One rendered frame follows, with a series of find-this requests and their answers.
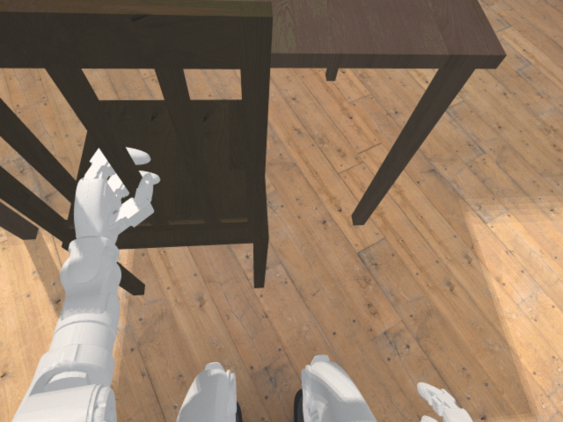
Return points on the robot left forearm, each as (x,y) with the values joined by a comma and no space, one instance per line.
(81,350)

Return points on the robot right thigh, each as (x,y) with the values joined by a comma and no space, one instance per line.
(328,389)

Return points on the chair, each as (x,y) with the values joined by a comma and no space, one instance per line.
(210,155)

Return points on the robot left hand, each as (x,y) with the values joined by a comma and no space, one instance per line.
(96,198)

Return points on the left robot upper arm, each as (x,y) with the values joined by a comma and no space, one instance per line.
(90,403)

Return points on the right robot shin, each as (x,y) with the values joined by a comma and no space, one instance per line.
(313,416)

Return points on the robot right hand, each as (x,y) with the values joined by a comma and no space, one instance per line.
(443,404)

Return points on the table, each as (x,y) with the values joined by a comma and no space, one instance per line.
(453,36)

